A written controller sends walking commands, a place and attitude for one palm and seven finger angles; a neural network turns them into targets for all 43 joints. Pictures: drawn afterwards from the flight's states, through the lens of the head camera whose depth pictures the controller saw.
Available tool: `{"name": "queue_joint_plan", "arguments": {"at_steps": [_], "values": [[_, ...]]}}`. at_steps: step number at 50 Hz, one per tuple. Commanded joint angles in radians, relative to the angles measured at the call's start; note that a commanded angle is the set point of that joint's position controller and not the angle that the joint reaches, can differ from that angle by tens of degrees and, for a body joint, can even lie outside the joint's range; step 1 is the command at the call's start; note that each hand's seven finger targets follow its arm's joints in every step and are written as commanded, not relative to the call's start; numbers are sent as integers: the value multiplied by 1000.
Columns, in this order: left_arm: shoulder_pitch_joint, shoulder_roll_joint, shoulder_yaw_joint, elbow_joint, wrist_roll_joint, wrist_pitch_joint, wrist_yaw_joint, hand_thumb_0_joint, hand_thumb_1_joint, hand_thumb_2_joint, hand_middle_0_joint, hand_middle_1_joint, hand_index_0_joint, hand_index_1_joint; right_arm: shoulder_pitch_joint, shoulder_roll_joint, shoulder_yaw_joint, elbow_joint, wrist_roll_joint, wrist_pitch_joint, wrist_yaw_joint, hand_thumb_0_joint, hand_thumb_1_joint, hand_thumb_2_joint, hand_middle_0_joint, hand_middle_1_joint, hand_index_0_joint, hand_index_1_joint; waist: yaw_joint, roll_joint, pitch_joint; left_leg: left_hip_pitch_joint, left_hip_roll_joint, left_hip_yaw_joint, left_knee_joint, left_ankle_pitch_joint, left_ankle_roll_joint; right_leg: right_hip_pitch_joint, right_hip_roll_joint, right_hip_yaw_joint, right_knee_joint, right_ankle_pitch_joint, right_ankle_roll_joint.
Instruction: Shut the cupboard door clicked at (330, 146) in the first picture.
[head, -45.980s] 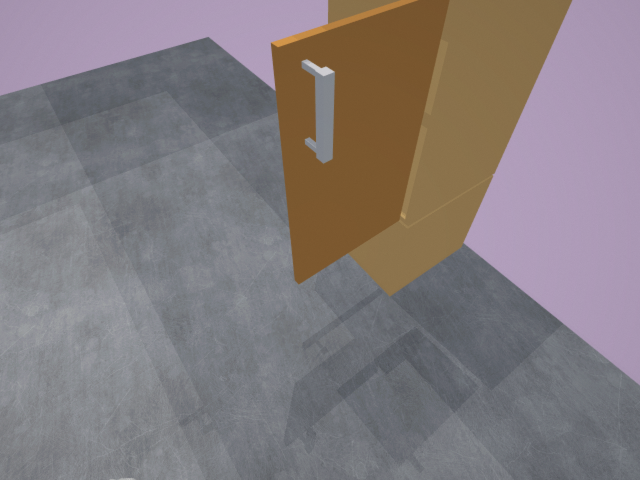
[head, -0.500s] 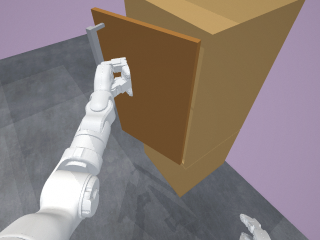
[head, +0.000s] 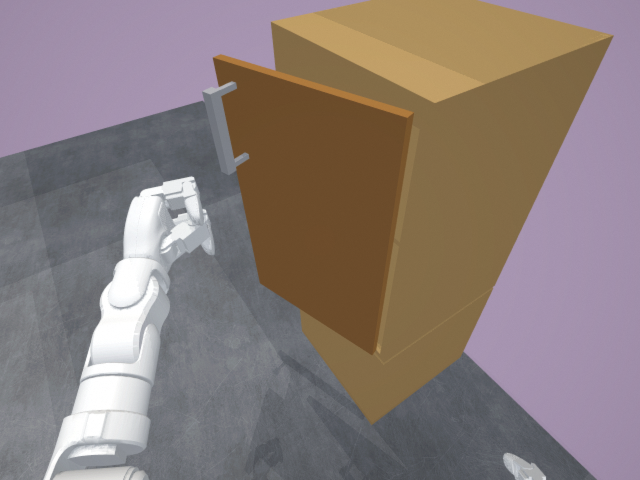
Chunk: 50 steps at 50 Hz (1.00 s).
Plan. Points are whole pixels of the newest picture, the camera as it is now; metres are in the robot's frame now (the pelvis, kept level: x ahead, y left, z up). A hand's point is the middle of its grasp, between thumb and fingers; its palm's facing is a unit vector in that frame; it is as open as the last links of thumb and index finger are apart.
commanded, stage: draw the hand back to the body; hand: left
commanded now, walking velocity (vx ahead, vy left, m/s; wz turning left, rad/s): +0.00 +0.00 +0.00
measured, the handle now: (229, 129) +0.64 +0.20 +0.14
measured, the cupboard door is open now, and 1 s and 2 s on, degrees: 19 19 19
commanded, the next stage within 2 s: step back with the hand held close in 1.14 s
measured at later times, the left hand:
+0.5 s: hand (105, 299) +0.25 +0.24 +0.16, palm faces +0.37 -0.88 -0.29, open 4.1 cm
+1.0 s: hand (29, 358) +0.19 +0.28 +0.16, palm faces +0.52 -0.77 -0.37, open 7.3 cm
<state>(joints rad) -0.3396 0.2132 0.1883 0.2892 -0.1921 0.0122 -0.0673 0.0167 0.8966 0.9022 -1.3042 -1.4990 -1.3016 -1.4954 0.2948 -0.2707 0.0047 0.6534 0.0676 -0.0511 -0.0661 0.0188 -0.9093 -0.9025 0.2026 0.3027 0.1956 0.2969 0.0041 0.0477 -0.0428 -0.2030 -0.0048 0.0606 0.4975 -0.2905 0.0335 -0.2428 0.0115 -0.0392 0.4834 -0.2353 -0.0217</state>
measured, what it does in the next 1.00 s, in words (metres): stands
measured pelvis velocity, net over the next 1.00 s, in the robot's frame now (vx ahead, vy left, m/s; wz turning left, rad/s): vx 0.01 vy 0.00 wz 0.04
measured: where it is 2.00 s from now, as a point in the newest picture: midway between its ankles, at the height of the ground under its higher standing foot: outside the picture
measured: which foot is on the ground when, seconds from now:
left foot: down 0.00-1.00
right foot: down 0.00-1.00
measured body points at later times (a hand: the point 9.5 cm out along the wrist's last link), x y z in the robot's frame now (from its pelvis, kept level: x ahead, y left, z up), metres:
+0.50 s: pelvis +0.01 +0.01 +0.01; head -0.01 -0.02 +0.46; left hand +0.23 +0.28 +0.18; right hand +0.21 -0.19 -0.09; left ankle -0.01 +0.10 -0.74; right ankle +0.01 -0.11 -0.74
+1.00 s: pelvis +0.01 +0.00 +0.01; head -0.01 -0.02 +0.45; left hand +0.15 +0.32 +0.18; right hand +0.22 -0.21 -0.08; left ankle -0.01 +0.10 -0.74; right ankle +0.01 -0.11 -0.74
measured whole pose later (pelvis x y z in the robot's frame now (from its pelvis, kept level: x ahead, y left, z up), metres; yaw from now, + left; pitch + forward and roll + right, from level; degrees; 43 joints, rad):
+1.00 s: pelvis +0.01 +0.00 +0.01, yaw +2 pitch -5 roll +0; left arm 0.43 0.31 0.33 -0.35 -0.06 -0.07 0.11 0.01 0.89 0.90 -0.24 -0.33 -0.24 -0.33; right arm 0.18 -0.24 0.01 0.63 0.01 -0.06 -0.07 0.02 -0.91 -0.90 0.20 0.30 0.20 0.30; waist 0.08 0.08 0.01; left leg -0.06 -0.03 0.02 0.40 -0.26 0.04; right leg -0.09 -0.01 -0.07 0.39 -0.22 -0.01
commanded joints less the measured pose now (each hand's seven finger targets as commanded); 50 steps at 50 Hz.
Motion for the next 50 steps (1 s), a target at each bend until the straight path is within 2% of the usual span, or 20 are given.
{"name": "queue_joint_plan", "arguments": {"at_steps": [1,3,4,5,8,11,13,17,21,24,26,29,31,34,36,38,39,43,45,50], "values": [[-218,140,35,-253,-35,58,-35,0,900,900,-1217,-1410,-1217,-1410,-183,-99,-13,-188,9,-64,-10,0,-900,-900,200,300,200,300,23,-75,-156,40,0,-55,-91,161,-1,92,0,-1,-72,164,-3],[-190,140,35,-307,-44,115,-47,0,900,900,-1163,-1350,-1163,-1350,-215,-93,-1,-203,12,-53,-10,0,-900,-900,200,300,200,300,29,-70,-140,31,-5,-55,-97,145,-3,97,-6,-1,-76,150,-3],[-152,197,-14,-456,51,2,28,0,900,900,-1135,-1320,-1135,-1320,-212,-71,-3,-211,-19,-62,-9,0,-900,-900,200,300,200,300,8,-69,-56,41,-4,-53,-125,142,2,73,-23,26,-120,117,6],[-42,176,0,-405,61,-27,63,0,900,900,-1107,-1290,-1107,-1290,-215,-73,-1,-196,-28,-56,-8,0,-900,-900,200,300,200,300,14,-101,-46,34,1,-60,-133,129,1,86,-21,19,-123,97,6],[-30,188,-13,-556,82,-61,97,0,900,900,-1025,-1200,-1025,-1200,-229,-65,6,-208,-32,-36,-5,0,-900,-900,200,300,200,300,13,-52,-98,84,5,-66,-142,186,-1,142,-22,21,-121,154,1],[15,242,30,-641,99,-82,126,0,900,900,-943,-1110,-943,-1110,-228,-63,6,-202,-44,-28,-7,0,-900,-900,200,300,200,300,16,18,-124,125,6,-63,-147,217,-2,170,-20,24,-135,183,0],[17,230,23,-685,108,-93,140,0,900,900,-887,-1050,-887,-1050,-233,-52,12,-203,-47,-25,-7,0,-900,-900,200,300,200,300,12,46,-128,141,6,-67,-156,229,-7,184,-19,20,-138,190,-3],[146,224,33,-716,115,-98,155,0,900,900,-777,-930,-777,-930,-238,-51,13,-200,-53,-23,-9,0,-900,-900,200,300,200,300,20,64,-114,155,9,-79,-167,270,-13,206,-17,14,-145,207,-8],[339,225,70,-677,115,-89,155,0,900,900,-668,-810,-668,-810,-248,-57,7,-197,-57,-8,-4,0,-900,-900,200,300,200,300,36,-29,-52,124,13,-76,-172,289,-13,210,-13,7,-154,224,-3],[430,239,110,-716,111,-97,154,0,900,900,-585,-720,-585,-720,-253,-54,2,-207,-58,5,1,0,-900,-900,200,300,200,300,45,-52,-55,109,12,-79,-168,308,-14,231,-18,3,-141,240,-1],[510,288,176,-738,110,-100,155,0,900,900,-530,-660,-530,-660,-255,-57,-5,-209,-58,10,1,0,-900,-900,200,300,200,300,59,-42,-72,111,14,-74,-159,342,-13,247,-19,6,-139,267,0],[546,303,207,-823,110,-120,160,0,900,900,-447,-570,-447,-570,-253,-47,-9,-213,-58,4,2,0,-900,-900,200,300,200,300,60,16,-101,115,15,-77,-150,371,-20,257,-24,6,-124,276,1],[610,338,256,-834,110,-124,165,0,900,900,-393,-510,-393,-510,-253,-53,-13,-209,-60,-6,0,0,-900,-900,200,300,200,300,68,2,-84,103,18,-75,-146,368,-18,250,-23,6,-131,273,3],[669,332,269,-884,111,-136,173,0,900,900,-310,-420,-310,-420,-245,-48,-18,-209,-56,-23,-1,0,-900,-900,200,300,200,300,65,40,-75,100,20,-75,-140,395,-23,241,-25,5,-123,274,3],[729,342,293,-876,111,-135,176,0,900,900,-255,-360,-255,-360,-242,-53,-23,-206,-54,-34,-2,0,-900,-900,200,300,200,300,68,30,-44,97,23,-73,-140,388,-21,219,-22,3,-134,263,5],[756,342,305,-893,111,-140,182,0,900,900,-200,-300,-200,-300,-232,-52,-25,-202,-53,-41,-2,0,-900,-900,200,300,200,300,66,40,-34,93,24,-73,-144,372,-26,212,-21,1,-131,241,4],[739,304,264,-884,114,-141,179,0,900,900,-200,-300,-200,-300,-233,-53,-25,-195,-53,-46,-1,0,-900,-900,200,300,200,300,56,46,-8,88,23,-72,-148,353,-25,192,-23,1,-134,225,5],[656,286,228,-846,124,-141,187,0,900,900,-200,-300,-200,-300,-227,-67,-31,-179,-53,-58,-8,0,-900,-900,200,300,200,300,39,6,55,87,24,-76,-167,243,-15,132,-20,1,-155,128,7],[637,300,239,-849,126,-148,193,0,900,900,-200,-300,-200,-300,-225,-69,-32,-179,-56,-64,-13,0,-900,-900,200,300,200,300,44,-13,24,93,20,-78,-169,230,-10,148,-21,0,-152,121,6],[657,316,258,-880,124,-155,195,0,900,900,-200,-300,-200,-300,-236,-56,-25,-182,-58,-71,-14,0,-900,-900,200,300,200,300,58,23,-26,102,14,-77,-167,242,-12,191,-25,7,-147,142,3]]}}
